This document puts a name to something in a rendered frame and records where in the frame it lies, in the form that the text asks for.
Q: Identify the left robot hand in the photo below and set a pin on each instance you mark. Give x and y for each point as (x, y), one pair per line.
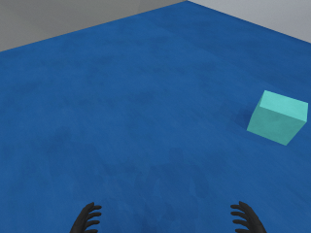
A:
(81, 223)

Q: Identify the right robot hand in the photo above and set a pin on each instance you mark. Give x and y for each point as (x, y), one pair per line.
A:
(252, 221)

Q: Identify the carton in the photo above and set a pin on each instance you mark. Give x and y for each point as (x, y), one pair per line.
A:
(278, 117)

